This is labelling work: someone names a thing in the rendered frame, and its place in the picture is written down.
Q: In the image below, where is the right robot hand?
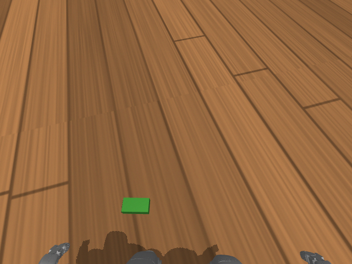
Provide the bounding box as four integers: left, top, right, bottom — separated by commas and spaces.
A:
300, 251, 331, 264

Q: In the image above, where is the small box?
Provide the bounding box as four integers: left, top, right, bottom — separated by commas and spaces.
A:
122, 197, 150, 214

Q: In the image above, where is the left robot hand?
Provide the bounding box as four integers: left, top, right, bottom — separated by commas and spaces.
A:
38, 243, 70, 264

